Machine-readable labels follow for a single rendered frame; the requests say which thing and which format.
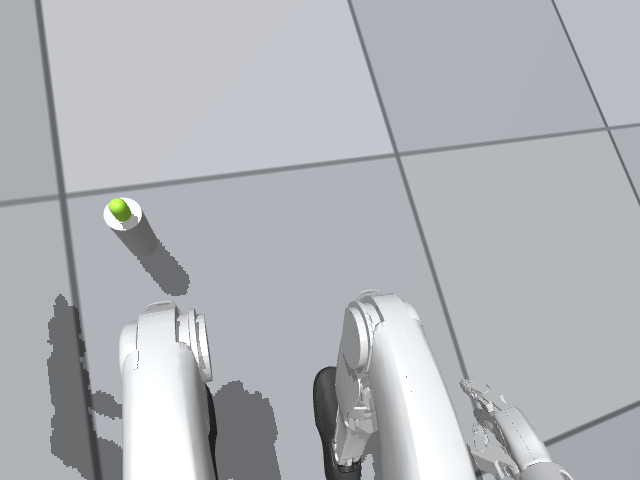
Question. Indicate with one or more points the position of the right robot foot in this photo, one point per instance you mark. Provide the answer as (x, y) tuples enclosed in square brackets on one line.
[(325, 411)]

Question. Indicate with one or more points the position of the bottle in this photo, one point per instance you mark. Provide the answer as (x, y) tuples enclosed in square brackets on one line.
[(127, 220)]

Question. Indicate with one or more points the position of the right robot arm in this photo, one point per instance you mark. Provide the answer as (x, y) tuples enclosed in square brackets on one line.
[(545, 471)]

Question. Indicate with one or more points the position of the right robot hand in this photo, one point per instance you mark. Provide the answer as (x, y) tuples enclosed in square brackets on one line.
[(512, 430)]

